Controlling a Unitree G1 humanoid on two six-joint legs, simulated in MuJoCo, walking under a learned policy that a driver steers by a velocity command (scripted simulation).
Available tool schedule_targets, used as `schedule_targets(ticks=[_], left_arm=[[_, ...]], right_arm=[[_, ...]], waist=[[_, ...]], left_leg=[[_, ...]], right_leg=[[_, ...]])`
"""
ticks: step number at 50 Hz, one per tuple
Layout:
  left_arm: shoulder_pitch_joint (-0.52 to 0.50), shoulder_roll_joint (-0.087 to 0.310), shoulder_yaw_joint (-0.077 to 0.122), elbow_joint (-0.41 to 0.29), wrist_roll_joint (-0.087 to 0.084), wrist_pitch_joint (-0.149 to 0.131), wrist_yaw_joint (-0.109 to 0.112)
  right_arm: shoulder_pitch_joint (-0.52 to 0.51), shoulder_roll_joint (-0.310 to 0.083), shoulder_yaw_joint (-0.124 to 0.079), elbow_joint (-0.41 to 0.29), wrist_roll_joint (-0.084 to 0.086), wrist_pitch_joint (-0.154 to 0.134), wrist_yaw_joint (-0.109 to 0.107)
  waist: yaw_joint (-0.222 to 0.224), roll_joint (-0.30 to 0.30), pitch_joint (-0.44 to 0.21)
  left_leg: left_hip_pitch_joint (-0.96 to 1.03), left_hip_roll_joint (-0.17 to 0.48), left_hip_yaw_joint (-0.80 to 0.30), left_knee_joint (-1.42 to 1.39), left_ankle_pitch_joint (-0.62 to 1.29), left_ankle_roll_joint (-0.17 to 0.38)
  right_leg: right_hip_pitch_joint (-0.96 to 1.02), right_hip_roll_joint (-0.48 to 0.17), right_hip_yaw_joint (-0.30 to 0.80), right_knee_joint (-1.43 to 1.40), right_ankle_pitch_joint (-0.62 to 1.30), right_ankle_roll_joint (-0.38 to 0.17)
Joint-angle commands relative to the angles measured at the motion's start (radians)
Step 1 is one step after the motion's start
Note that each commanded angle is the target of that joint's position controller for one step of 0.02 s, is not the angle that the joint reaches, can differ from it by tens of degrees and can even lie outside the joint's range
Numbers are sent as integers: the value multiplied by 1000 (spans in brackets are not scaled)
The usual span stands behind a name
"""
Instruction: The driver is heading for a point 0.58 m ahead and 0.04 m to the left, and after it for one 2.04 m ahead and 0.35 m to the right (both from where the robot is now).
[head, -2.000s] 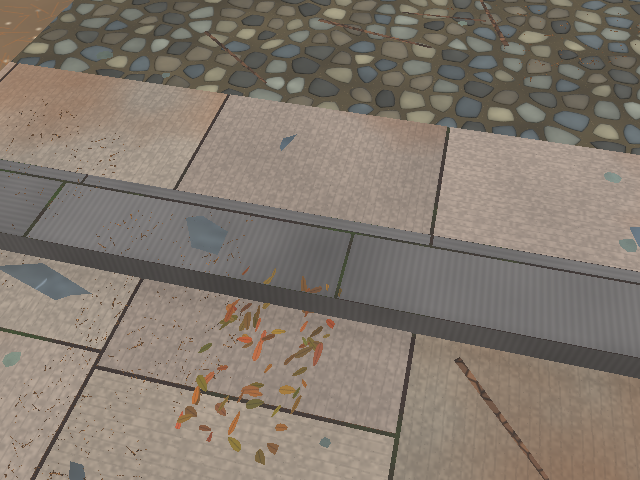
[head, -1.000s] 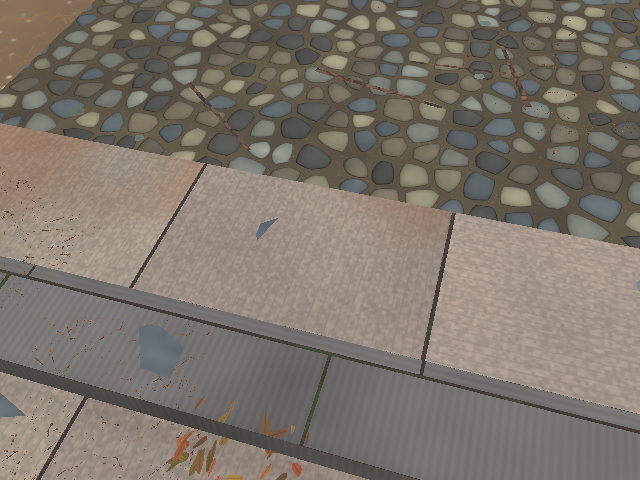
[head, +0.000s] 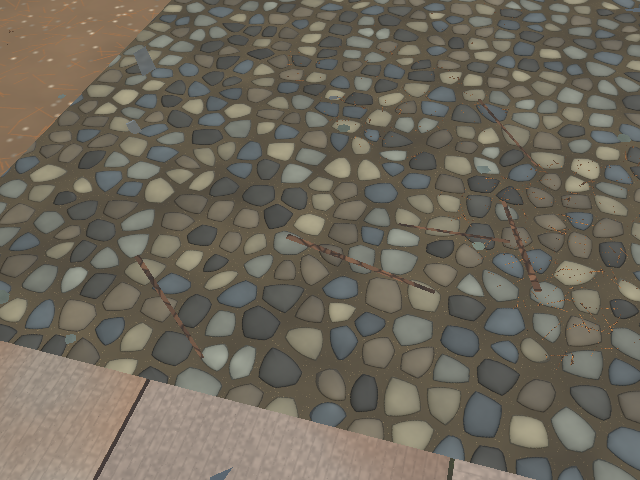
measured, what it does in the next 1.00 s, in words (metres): walks ahead: left foot, then right foot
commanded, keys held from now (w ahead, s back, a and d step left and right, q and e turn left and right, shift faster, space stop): w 0.58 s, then no key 0.42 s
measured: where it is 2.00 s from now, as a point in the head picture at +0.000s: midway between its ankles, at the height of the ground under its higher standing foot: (338, 450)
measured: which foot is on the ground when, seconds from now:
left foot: up 0.00-0.38, down 0.40-0.90, up 0.92-1.00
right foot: down 0.00-0.42, up 0.44-0.84, down 0.86-1.00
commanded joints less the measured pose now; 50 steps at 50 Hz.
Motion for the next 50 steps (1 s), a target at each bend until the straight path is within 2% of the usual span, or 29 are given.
schedule_targets(ticks=[1, 5, 9, 13, 15, 17, 18, 19, 20, 21, 22, 23, 24, 25, 26, 28, 31, 33, 35, 37, 39, 41, 43, 44, 45, 46, 47, 49, 50], left_arm=[[-29, 68, -6, -46, 3, -14, 16], [65, 133, 0, -27, -2, -11, 47], [127, 141, 5, -9, -12, -1, 54], [163, 146, 15, 8, -10, 17, 51], [139, 164, 22, 5, -11, 23, 51], [111, 195, 33, 0, -11, 22, 53], [91, 209, 38, -3, -11, 25, 55], [50, 218, 41, -13, -11, 31, 52], [8, 208, 35, -37, -9, 26, 46], [105, 83, 1, -53, -2, 7, 27], [113, 80, -3, -35, -18, -25, 15], [6, 172, 24, -77, -52, -43, 11], [-69, 196, 29, -106, -65, -49, 16], [-102, 186, 35, -112, -55, -43, 26], [-79, 171, 43, -109, -41, -28, 34], [-34, 118, 39, -107, -33, 0, 39], [-118, 130, 43, -150, -21, 15, 49], [-185, 118, 38, -173, -10, 13, 49], [-266, 92, 26, -189, -9, 11, 45], [-318, 99, 23, -197, -14, 15, 39], [-345, 115, 23, -204, -14, 17, 32], [-333, 147, 31, -205, -5, 12, 25], [-222, 198, 52, -158, 11, 0, 26], [-137, 256, 64, -140, 27, -3, 33], [-98, 250, 55, -129, 36, 8, 38], [-62, 160, 33, -120, 15, 19, 32], [-113, 155, 28, -128, -1, 25, 27], [-260, 159, 24, -160, 2, 35, 34], [-316, 163, 25, -171, 9, 40, 40]], right_arm=[[11, -39, -7, -26, -18, 8, 7], [-151, -40, -7, -69, -11, 1, 16], [-268, -40, -6, -90, 2, -5, 26], [-366, -29, 2, -116, 7, -20, 48], [-383, -33, 4, -124, 9, -30, 60], [-328, -65, -9, -116, 4, -38, 63], [-246, -98, -23, -94, 2, -39, 59], [-84, -142, -45, -44, 1, -38, 52], [112, -195, -66, 11, -12, -34, 38], [257, -276, -86, 35, -41, -29, 26], [228, -210, -60, 40, -38, -27, 21], [127, -154, -43, 27, -21, -29, 21], [27, -105, -26, 9, -17, -32, 26], [-18, -61, -10, 10, -24, -41, 37], [-33, -42, -2, 18, -32, -50, 42], [-8, -58, -1, 43, -34, -54, 48], [37, -114, -6, 65, -41, -54, 30], [59, -123, -5, 71, -44, -45, 14], [100, -140, -7, 80, -36, -38, 4], [138, -157, -10, 97, -29, -29, -1], [143, -146, -9, 109, -24, -18, -6], [124, -145, -12, 115, -18, -8, -11], [114, -142, -14, 113, -17, -2, -16], [142, -126, -7, 106, -35, -7, -17], [318, 3, 30, 149, -41, -13, -9], [305, -37, 25, 163, -27, -4, -5], [237, -110, 6, 145, -11, 10, -4], [120, -115, -6, 123, -14, 48, -26], [116, -107, -9, 121, -20, 65, -37]], waist=[[-37, -78, 32], [23, -71, 37], [58, -82, 81], [71, -93, 117], [46, -110, 114], [-3, -151, 60], [-48, -177, 12], [-132, -180, -68], [-210, -163, -187], [-168, 79, -354], [-152, 138, -427], [-133, 111, -258], [-93, 46, -135], [-54, -16, -62], [-16, -9, -37], [16, 21, -12], [20, 22, 46], [8, 22, 42], [-27, 32, 20], [-51, 42, -3], [-56, 55, -9], [-33, 63, -23], [17, 19, -77], [23, -51, -170], [-32, -250, -313], [10, -265, -380], [6, -199, -314], [-23, -95, -145], [-50, -116, -109]], left_leg=[[-56, 35, 48, -155, 110, -48], [-122, 38, 69, -424, 212, -88], [-131, 18, 94, -629, 211, -99], [-118, -13, 123, -765, 136, -79], [-35, -40, 146, -824, 90, -52], [118, -89, 173, -841, 41, -19], [215, -116, 183, -855, 16, 2], [425, -135, 187, -910, 69, 32], [779, -34, 73, -853, 96, 81], [1213, 252, -384, -856, -16, 244], [1223, 330, -666, -1014, -74, 276], [1063, 275, -503, -1059, -114, 207], [878, 238, -333, -1098, -55, 165], [729, 198, -233, -1137, 26, 138], [638, 157, -158, -1163, 66, 115], [540, 124, -97, -1200, 94, 112], [480, 111, -15, -1205, 361, 111], [473, 72, 58, -1172, 525, 79], [489, 40, 102, -1151, 550, 45], [563, 58, 90, -1127, 520, 40], [639, 89, 65, -1081, 498, 39], [696, 117, 30, -1009, 487, 24], [702, 51, 45, -853, 457, -27], [599, -14, 83, -687, 269, -69], [351, -98, 94, -430, -239, -134], [298, -111, 33, -289, -594, -166], [252, -75, -1, -227, -612, -169], [238, -24, 14, -271, -517, -178], [303, -4, 15, -342, -463, -182]], right_leg=[[-6, -210, 199, -270, 345, -28], [155, -242, 205, -294, 435, -9], [291, -275, 203, -322, 428, 7], [416, -301, 179, -276, 533, -11], [430, -309, 158, -226, 689, -22], [444, -320, 153, -136, 970, -26], [459, -318, 152, -52, 1087, -20], [411, -290, 130, 121, 1120, -1], [170, -258, 134, 356, 919, 17], [-281, -69, 131, 782, 261, 82], [-417, 1, 307, 994, -293, 66], [-494, -67, 336, 1026, -243, 45], [-489, -126, 289, 977, -149, 41], [-456, -161, 258, 921, -87, 45], [-399, -195, 257, 868, -46, 47], [-355, -218, 244, 815, -20, 56], [-421, -228, 215, 681, 61, 101], [-395, -206, 186, 493, 167, 118], [-319, -163, 152, 308, 277, 117], [-290, -136, 153, 209, 329, 118], [-287, -127, 173, 145, 318, 108], [-255, -121, 190, 89, 267, 80], [-75, -96, 170, -35, 459, 43], [132, -207, 265, 38, 892, 1], [439, -425, 470, 107, 1163, -190], [437, -468, 577, 47, 1068, -250], [340, -431, 552, 4, 786, -212], [74, -373, 486, -95, 380, -138], [-43, -341, 447, -140, 248, -107]])
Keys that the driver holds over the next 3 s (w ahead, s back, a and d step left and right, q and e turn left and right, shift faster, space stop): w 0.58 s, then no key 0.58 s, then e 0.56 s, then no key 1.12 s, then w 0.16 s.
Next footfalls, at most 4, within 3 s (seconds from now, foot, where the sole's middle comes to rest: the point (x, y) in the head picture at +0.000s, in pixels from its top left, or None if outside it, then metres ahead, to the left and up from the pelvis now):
0.40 left None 0.42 0.12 -0.77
0.86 right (394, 436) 0.63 -0.09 -0.77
1.16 left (278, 458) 0.58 0.15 -0.77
1.92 left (294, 421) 0.66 0.12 -0.77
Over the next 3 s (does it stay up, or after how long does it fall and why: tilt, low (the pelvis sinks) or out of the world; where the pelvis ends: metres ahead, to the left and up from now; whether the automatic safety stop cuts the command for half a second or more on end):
stays up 0.59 0.01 -0.01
